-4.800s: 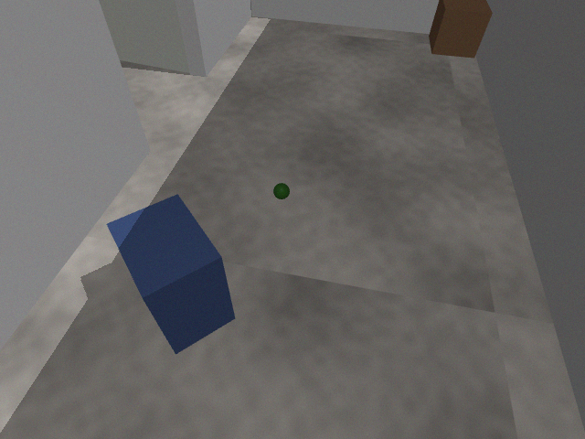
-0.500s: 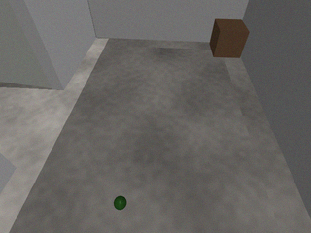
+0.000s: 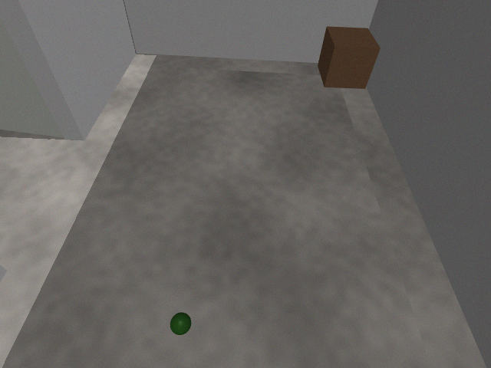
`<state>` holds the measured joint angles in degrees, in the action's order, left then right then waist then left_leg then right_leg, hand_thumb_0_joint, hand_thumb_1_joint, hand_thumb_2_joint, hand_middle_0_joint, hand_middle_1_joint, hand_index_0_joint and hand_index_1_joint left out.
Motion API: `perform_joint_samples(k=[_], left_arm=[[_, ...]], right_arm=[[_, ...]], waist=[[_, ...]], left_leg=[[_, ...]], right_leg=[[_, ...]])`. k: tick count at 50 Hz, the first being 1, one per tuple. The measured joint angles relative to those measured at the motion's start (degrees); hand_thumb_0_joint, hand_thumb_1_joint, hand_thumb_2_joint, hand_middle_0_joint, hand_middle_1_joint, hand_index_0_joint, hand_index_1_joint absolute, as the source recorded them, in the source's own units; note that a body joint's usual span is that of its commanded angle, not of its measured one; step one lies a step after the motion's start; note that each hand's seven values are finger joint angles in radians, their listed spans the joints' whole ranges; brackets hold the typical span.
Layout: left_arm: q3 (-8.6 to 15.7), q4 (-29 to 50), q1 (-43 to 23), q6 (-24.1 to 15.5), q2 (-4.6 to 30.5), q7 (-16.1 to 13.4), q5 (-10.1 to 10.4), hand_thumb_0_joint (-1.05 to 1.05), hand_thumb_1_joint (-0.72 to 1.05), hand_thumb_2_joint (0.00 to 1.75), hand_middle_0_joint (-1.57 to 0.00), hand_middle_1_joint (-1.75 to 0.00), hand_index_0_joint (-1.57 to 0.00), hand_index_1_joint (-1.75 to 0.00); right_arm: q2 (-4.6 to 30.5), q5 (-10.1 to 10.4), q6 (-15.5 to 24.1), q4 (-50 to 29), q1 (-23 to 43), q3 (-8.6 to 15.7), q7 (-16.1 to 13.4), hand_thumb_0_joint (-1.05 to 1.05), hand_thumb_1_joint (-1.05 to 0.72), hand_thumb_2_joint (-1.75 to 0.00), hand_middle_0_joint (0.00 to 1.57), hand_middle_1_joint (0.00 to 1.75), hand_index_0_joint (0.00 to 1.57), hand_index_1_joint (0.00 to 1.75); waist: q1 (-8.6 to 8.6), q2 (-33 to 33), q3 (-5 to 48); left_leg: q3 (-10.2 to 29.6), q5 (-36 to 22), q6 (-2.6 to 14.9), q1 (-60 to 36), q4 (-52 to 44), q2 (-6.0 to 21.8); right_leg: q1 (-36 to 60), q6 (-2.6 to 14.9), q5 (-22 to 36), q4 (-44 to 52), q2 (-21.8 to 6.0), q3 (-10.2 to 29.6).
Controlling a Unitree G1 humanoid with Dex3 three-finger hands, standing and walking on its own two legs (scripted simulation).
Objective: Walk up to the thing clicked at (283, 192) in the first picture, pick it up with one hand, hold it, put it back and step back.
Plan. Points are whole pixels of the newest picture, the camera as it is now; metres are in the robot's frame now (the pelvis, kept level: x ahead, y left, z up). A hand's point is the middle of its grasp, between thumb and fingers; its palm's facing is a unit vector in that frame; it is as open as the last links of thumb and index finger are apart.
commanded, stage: walk up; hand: left
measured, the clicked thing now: (180, 323) +0.42 +0.21 -0.74
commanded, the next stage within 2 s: none
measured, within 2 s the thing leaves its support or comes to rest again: neither
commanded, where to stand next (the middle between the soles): +0.04 -0.02 m, yaw +0 degrees
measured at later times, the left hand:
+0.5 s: hand out of the picture +0.07 +0.25 -0.16, palm faces +0.02 -0.94 -0.33, open 7.3 cm
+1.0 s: hand out of the picture -0.04 +0.22 -0.15, palm faces +0.10 -0.93 -0.36, open 7.3 cm
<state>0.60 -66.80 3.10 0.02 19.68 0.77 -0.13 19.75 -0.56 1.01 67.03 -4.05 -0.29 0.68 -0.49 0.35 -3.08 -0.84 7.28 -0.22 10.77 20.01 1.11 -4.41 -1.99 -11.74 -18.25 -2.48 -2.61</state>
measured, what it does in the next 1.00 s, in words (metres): lifts its left foot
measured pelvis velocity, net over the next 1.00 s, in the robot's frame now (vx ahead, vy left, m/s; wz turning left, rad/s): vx -0.06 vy -0.05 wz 0.08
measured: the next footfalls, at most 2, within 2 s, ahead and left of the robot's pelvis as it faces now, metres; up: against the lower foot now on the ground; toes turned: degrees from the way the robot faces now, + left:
left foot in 1.14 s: -0.01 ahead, +0.11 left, +0.00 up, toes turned +7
right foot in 1.48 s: +0.14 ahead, -0.16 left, +0.00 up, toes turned +1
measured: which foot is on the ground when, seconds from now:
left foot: down 0.00-0.74, up 0.76-1.00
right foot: down 0.00-1.00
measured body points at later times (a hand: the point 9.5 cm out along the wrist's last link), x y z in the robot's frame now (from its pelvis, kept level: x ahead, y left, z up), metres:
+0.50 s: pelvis +0.00 +0.00 +0.00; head +0.03 +0.00 +0.45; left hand +0.07 +0.30 -0.14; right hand +0.10 -0.30 -0.13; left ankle +0.04 +0.12 -0.75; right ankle -0.02 -0.14 -0.75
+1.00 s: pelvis -0.06 -0.05 -0.01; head -0.03 -0.06 +0.44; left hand -0.04 +0.26 -0.12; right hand +0.04 -0.35 -0.15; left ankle -0.10 +0.09 -0.71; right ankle -0.05 -0.14 -0.75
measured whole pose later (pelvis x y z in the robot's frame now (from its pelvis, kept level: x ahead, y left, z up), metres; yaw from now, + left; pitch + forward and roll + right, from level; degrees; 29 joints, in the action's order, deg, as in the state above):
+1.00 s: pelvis -0.06 -0.05 -0.01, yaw +5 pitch -1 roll +1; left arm 4.0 -54.7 13.3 -0.5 18.9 1.9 -2.9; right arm 22.2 -2.0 -2.1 58.5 -10.9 2.3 2.2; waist 2.6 -1.7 -4.5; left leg 3.3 27.1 0.1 17.1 47.2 -1.4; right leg -11.1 3.3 -15.4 -27.4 -1.1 -5.8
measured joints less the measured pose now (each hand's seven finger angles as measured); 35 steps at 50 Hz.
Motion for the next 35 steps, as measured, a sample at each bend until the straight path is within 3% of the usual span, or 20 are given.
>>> perform_joint_samples(k=[22, 26, 31, 35], left_arm=[[0.49, -0.27, 1.97, 0.25, -0.24, -0.17, -0.29, 0.0, 0.91, 0.9, -0.2, -0.3, -0.21, -0.3], [1.41, 2.66, 0.49, 1.27, 0.45, -0.58, 0.32, 0.0, 0.91, 0.9, -0.2, -0.3, -0.21, -0.3], [2.13, 6.25, -0.54, 2.69, 2.32, -0.57, 0.21, 0.0, 0.91, 0.9, -0.2, -0.3, -0.21, -0.3], [2.95, 8.14, 0.74, 3.42, 3.22, -0.26, -0.15, 0.0, 0.91, 0.9, -0.2, -0.3, -0.21, -0.3]], right_arm=[[-0.11, 0.14, -0.59, -0.33, 1.08, 0.34, 0.13, 0.0, -0.91, -0.89, 0.2, 0.3, 0.21, 0.3], [0.73, 0.82, -1.57, -2.3, 2.47, 1.04, -0.04, 0.0, -0.91, -0.89, 0.2, 0.3, 0.21, 0.3], [1.66, 0.73, -2.96, -5.37, 3.44, 2.07, -0.24, 0.0, -0.91, -0.89, 0.2, 0.3, 0.21, 0.3], [2.23, -0.09, -4.3, -7.78, 3.13, 2.97, -0.43, 0.0, -0.91, -0.89, 0.2, 0.3, 0.21, 0.3]], waist=[[0.76, -0.53, 0.0], [0.68, -0.36, -3.22], [0.91, 0.48, -6.2], [0.99, 0.41, -6.04]], left_leg=[[0.6, 0.09, -0.08, -0.46, -0.39, -0.26], [1.05, 0.48, -0.02, 2.86, 3.03, -0.18], [1.1, 0.4, -0.25, 6.9, 6.61, -0.17], [1.75, 1.4, -0.85, 10.58, 11.29, 0.05]], right_leg=[[0.76, 0.02, -0.33, 0.42, -0.18, -0.65], [-3.01, 0.32, -1.63, -4.37, -0.18, -0.92], [-8.9, 1.67, -3.8, -11.97, -0.24, -0.52], [-11.22, 3.82, -10.43, -19.79, 1.1, 0.62]])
